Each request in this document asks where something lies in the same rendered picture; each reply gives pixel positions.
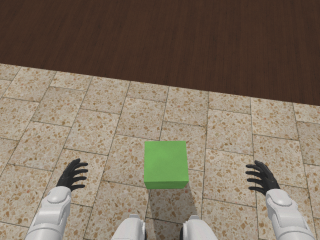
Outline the right robot forearm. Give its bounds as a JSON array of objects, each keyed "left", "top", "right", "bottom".
[{"left": 265, "top": 188, "right": 315, "bottom": 240}]

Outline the left robot hand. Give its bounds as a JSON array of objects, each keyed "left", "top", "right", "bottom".
[{"left": 56, "top": 158, "right": 88, "bottom": 192}]

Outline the carton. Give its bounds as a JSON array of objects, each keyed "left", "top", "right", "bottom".
[{"left": 144, "top": 140, "right": 189, "bottom": 189}]

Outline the robot left thigh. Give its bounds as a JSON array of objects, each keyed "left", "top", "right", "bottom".
[{"left": 111, "top": 217, "right": 146, "bottom": 240}]

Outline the left robot forearm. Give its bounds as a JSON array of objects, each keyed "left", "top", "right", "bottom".
[{"left": 25, "top": 186, "right": 72, "bottom": 240}]

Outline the robot left shin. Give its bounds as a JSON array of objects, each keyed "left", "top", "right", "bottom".
[{"left": 129, "top": 214, "right": 140, "bottom": 219}]

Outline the right robot hand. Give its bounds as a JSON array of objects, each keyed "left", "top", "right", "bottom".
[{"left": 245, "top": 160, "right": 281, "bottom": 196}]

